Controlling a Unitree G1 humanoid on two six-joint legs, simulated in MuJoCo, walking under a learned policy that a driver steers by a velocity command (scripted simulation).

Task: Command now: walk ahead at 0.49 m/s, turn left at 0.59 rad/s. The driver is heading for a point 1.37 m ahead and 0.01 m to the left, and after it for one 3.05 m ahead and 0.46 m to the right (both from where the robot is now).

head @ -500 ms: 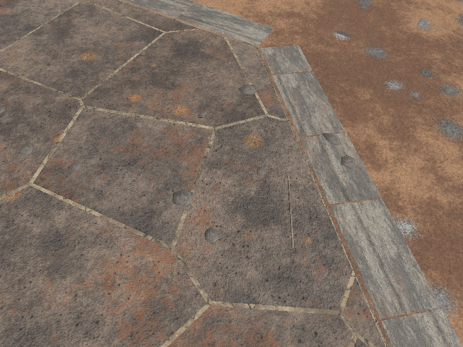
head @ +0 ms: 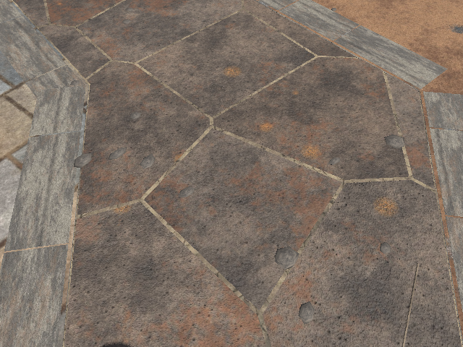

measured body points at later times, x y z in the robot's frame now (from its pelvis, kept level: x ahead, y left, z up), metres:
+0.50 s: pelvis +0.27 +0.07 +0.00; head +0.30 +0.09 +0.45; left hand +0.28 +0.34 -0.14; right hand +0.40 -0.16 -0.13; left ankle +0.27 +0.12 -0.74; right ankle +0.30 -0.08 -0.66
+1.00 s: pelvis +0.56 +0.08 -0.01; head +0.59 +0.07 +0.44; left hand +0.58 +0.35 -0.13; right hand +0.65 -0.17 -0.15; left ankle +0.43 +0.18 -0.65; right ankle +0.62 +0.03 -0.74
